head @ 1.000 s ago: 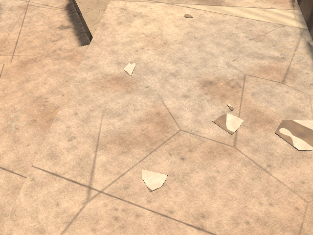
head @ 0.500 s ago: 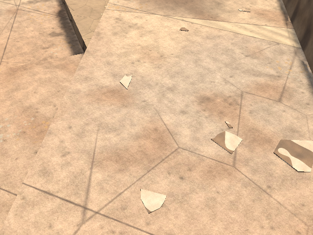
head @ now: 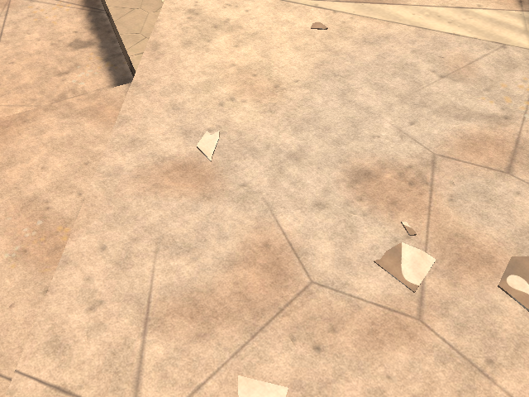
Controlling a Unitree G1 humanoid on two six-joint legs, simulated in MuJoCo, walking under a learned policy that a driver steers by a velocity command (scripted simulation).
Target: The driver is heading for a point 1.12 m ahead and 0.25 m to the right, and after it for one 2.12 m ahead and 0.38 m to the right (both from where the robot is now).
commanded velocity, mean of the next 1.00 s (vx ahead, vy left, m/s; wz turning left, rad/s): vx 0.21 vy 0.00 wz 0.00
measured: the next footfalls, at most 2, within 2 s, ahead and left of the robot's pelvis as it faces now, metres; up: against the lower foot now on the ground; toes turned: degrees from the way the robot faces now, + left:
left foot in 0.32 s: +0.23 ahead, +0.14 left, +0.00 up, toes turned +0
left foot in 1.18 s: +0.54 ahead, +0.14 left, +0.00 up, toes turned +1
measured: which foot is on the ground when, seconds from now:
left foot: up 0.00-0.30, down 0.32-0.78, up 0.80-1.00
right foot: down 0.00-1.00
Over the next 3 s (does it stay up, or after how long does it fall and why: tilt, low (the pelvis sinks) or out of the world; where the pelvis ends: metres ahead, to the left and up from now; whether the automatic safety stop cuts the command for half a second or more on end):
stays up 1.28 -0.32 0.02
